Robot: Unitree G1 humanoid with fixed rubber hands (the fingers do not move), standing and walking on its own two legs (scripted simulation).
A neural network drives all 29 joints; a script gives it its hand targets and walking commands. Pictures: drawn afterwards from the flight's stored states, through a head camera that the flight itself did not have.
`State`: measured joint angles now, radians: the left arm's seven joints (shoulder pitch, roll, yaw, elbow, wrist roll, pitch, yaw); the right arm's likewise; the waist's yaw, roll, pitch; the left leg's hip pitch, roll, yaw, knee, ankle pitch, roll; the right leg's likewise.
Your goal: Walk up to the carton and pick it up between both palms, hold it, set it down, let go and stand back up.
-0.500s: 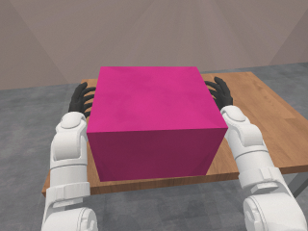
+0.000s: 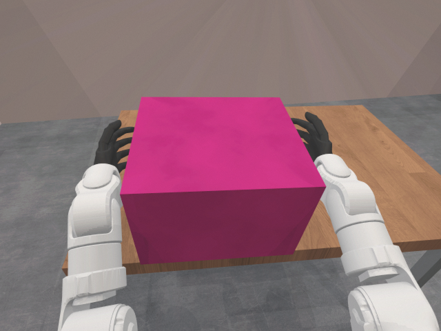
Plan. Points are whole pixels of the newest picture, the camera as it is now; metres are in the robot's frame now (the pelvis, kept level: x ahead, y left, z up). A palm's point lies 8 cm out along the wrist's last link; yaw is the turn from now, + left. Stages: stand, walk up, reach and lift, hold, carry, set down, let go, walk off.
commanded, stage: hold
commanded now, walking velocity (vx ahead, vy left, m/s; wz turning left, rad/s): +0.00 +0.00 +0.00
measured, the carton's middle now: (215, 174) +0.36 +0.01 +0.15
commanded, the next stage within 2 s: none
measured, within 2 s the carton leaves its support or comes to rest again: neither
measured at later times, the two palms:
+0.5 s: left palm (111, 164) +0.35 +0.19 +0.19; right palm (320, 154) +0.36 -0.17 +0.19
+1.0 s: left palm (110, 164) +0.35 +0.19 +0.19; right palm (319, 154) +0.36 -0.17 +0.19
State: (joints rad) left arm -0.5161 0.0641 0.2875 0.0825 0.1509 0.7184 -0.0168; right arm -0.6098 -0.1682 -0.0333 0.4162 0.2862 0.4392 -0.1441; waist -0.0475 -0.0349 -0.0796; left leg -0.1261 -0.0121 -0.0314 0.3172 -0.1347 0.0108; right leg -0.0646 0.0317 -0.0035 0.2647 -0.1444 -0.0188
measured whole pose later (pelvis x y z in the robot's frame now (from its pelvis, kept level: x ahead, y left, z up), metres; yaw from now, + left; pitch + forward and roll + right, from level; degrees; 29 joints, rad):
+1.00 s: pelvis +0.00 +0.00 +0.00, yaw +0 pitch -3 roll -1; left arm -0.52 0.05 0.29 0.08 0.16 0.72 -0.01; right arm -0.62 -0.18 -0.03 0.42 0.29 0.44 -0.14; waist -0.05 -0.03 -0.08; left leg -0.12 -0.01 -0.03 0.31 -0.14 0.01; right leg -0.06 0.03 0.00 0.26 -0.14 -0.02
